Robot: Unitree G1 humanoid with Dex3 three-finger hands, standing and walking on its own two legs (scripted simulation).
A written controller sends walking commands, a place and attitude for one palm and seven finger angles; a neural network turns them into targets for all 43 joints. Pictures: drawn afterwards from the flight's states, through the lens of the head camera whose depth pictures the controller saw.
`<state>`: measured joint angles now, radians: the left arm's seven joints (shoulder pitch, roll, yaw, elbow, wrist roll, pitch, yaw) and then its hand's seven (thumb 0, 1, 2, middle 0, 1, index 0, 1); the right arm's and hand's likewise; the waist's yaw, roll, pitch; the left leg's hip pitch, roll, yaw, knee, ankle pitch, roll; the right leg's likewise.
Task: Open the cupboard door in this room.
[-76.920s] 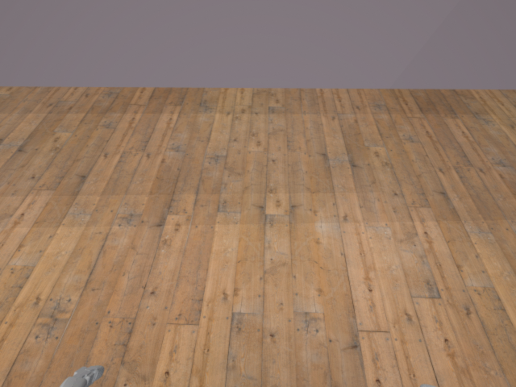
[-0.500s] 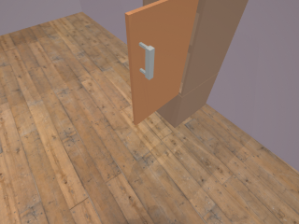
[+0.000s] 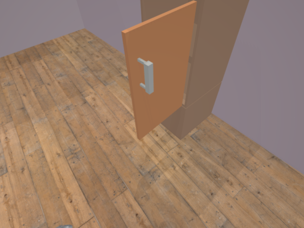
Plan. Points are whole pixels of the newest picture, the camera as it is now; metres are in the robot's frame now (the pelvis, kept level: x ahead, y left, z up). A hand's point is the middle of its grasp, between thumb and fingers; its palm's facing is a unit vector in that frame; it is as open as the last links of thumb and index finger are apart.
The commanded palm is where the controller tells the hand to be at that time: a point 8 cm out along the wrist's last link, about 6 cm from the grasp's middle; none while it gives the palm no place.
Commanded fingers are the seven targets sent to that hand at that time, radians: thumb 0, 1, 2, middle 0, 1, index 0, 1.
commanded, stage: let the arm hang, fingers relaxed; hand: left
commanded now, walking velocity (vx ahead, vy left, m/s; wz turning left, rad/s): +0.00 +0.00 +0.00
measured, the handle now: (145, 76) +0.61 +0.06 +0.05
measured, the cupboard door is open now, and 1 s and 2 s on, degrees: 93 93 93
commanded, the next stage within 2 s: look to check the result in 0.08 s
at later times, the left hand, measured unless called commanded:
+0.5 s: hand out of the picture +0.10 +0.24 -0.16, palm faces -0.02 -0.94 -0.34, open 7.4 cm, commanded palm none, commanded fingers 0.00 0.90 0.90 -0.20 -0.30 -0.20 -0.30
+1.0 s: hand out of the picture +0.12 +0.23 -0.16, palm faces -0.04 -0.94 -0.33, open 7.4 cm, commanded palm none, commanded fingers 0.00 0.90 0.90 -0.20 -0.30 -0.20 -0.30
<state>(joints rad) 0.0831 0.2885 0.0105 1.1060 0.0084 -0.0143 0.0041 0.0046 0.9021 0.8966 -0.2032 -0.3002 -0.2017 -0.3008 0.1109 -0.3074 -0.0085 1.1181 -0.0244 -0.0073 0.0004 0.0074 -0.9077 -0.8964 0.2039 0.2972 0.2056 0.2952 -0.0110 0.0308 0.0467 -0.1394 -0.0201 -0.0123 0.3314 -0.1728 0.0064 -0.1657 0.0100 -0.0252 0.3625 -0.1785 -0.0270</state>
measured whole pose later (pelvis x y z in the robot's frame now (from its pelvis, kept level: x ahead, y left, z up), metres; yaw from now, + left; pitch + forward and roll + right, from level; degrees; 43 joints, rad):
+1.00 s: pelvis +0.03 -0.01 +0.00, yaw -1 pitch -1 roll +0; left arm 0.09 0.31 0.01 1.12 0.00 -0.02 0.01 0.01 0.90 0.90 -0.20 -0.30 -0.20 -0.30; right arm 0.11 -0.32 0.00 1.12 -0.02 0.00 -0.01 0.01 -0.91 -0.90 0.20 0.30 0.21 0.30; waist -0.01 0.01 0.06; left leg -0.07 0.00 0.00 0.28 -0.19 -0.01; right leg -0.10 0.03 -0.01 0.30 -0.19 -0.04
